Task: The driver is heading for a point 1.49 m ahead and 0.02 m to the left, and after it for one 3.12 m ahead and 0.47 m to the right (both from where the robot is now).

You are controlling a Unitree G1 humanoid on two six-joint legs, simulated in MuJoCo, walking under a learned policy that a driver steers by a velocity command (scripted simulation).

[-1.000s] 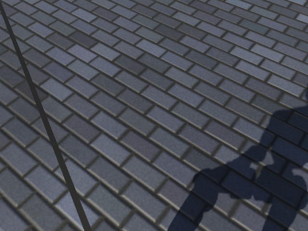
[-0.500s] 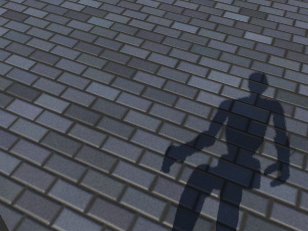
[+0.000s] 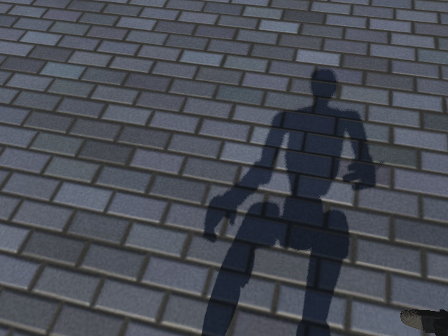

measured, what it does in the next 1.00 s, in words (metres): walks ahead: left foot, then right foot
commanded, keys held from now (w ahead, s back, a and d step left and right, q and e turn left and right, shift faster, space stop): w+e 0.18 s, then w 0.32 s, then w+q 0.50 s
